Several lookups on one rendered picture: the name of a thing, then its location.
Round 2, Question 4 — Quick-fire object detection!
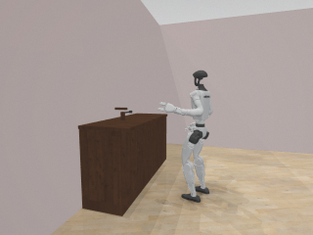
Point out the left robot hand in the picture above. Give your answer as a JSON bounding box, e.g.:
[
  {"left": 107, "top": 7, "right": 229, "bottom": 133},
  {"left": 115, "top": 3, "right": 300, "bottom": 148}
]
[{"left": 157, "top": 102, "right": 175, "bottom": 113}]

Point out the robot left upper arm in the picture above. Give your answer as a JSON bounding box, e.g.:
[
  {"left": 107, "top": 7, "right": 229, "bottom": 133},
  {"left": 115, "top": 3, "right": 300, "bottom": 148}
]
[{"left": 190, "top": 90, "right": 203, "bottom": 118}]

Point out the robot right upper arm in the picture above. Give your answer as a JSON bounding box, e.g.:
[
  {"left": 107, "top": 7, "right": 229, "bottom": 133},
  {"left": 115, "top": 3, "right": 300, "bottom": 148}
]
[{"left": 208, "top": 91, "right": 213, "bottom": 115}]

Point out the robot left forearm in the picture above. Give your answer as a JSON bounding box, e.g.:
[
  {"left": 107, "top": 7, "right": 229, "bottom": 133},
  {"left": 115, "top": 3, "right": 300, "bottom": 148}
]
[{"left": 173, "top": 107, "right": 201, "bottom": 117}]

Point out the humanoid robot torso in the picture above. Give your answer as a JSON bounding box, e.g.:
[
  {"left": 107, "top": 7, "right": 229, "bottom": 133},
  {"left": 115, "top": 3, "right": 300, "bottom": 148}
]
[{"left": 191, "top": 88, "right": 210, "bottom": 139}]

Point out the right robot hand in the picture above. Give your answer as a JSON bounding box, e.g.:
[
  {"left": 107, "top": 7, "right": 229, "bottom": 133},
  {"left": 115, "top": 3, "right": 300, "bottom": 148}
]
[{"left": 185, "top": 122, "right": 196, "bottom": 134}]

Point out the robot left shin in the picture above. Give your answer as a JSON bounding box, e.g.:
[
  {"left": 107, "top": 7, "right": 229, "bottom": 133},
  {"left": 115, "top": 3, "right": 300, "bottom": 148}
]
[{"left": 182, "top": 164, "right": 197, "bottom": 197}]

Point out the counter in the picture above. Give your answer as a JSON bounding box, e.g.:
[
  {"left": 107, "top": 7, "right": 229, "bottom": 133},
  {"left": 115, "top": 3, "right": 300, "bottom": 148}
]
[{"left": 78, "top": 108, "right": 167, "bottom": 216}]

